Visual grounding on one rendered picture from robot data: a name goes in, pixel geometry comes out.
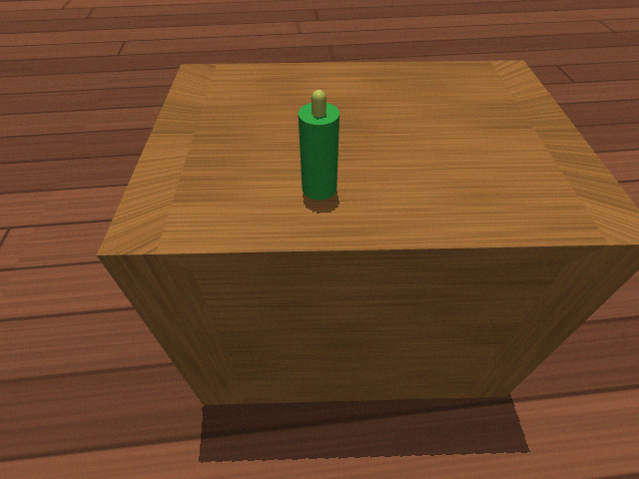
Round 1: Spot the bottle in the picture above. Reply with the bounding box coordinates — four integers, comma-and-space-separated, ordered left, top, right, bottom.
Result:
299, 90, 339, 201

